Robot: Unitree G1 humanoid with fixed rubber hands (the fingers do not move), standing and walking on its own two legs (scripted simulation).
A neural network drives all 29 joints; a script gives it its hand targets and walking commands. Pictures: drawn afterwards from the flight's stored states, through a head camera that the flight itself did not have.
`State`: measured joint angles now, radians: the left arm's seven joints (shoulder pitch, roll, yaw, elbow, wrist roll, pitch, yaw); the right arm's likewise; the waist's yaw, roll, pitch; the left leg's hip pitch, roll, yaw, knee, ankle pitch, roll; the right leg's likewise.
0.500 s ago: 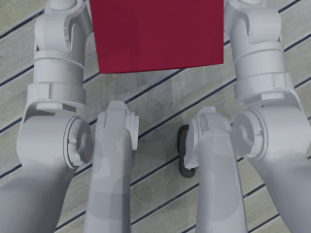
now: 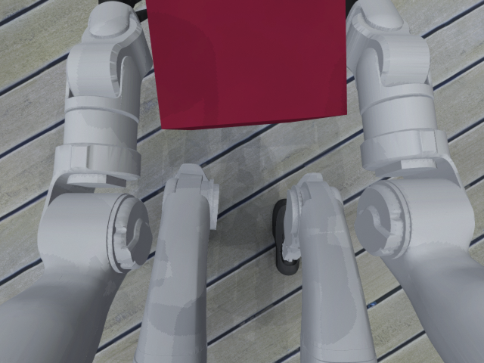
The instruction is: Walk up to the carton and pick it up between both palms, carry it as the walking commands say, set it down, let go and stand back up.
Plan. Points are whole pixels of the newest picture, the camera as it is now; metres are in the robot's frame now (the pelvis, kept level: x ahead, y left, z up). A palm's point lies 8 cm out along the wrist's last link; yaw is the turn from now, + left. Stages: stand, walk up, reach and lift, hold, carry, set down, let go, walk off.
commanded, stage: reach and lift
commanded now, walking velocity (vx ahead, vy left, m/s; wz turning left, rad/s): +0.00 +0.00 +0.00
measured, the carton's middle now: (240, 44) +0.53 +0.04 -0.10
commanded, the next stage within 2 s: none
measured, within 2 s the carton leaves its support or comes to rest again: neither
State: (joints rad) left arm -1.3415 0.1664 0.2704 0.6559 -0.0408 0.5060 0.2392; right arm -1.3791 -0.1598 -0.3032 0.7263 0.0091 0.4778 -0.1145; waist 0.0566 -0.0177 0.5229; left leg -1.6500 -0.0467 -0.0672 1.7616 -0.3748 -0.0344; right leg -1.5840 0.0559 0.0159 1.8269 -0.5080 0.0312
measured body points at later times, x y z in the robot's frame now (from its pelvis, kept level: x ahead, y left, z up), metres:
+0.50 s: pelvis +0.00 +0.00 +0.06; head +0.28 +0.02 +0.40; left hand +0.53 +0.18 +0.02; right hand +0.55 -0.10 +0.02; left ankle +0.19 +0.12 -0.46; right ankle +0.16 -0.12 -0.46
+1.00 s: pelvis +0.01 +0.00 +0.11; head +0.25 +0.02 +0.49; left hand +0.51 +0.17 +0.09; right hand +0.53 -0.11 +0.10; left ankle +0.19 +0.12 -0.46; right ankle +0.16 -0.12 -0.46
